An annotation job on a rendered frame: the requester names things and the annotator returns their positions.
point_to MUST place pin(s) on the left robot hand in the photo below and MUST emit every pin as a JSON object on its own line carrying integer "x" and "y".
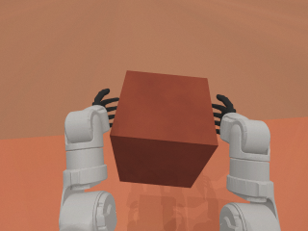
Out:
{"x": 99, "y": 97}

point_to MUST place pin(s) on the robot right forearm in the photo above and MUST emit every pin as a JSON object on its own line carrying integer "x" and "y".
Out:
{"x": 249, "y": 152}

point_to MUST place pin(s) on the robot right upper arm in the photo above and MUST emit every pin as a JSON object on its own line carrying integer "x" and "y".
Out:
{"x": 237, "y": 216}

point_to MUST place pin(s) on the robot left upper arm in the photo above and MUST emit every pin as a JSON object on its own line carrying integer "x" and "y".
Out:
{"x": 89, "y": 211}

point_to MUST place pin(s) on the carton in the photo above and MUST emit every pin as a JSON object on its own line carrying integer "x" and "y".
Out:
{"x": 164, "y": 131}

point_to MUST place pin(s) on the right robot hand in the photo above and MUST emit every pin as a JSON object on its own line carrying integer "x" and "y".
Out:
{"x": 229, "y": 108}

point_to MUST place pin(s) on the robot left forearm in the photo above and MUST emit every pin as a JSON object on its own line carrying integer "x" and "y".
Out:
{"x": 83, "y": 141}

